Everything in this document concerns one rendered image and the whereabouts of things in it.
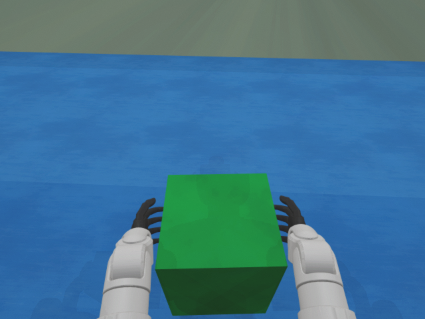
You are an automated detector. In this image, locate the robot right forearm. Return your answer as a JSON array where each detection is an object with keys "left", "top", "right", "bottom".
[{"left": 288, "top": 224, "right": 356, "bottom": 319}]

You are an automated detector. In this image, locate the carton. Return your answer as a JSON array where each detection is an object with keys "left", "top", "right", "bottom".
[{"left": 155, "top": 173, "right": 288, "bottom": 316}]

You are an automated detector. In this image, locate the left robot hand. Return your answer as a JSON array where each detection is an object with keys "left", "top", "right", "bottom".
[{"left": 131, "top": 198, "right": 163, "bottom": 245}]

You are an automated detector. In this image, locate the right robot hand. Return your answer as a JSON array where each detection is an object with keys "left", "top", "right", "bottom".
[{"left": 274, "top": 195, "right": 306, "bottom": 243}]

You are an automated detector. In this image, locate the robot left forearm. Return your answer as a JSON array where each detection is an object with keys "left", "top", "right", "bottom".
[{"left": 97, "top": 227, "right": 153, "bottom": 319}]

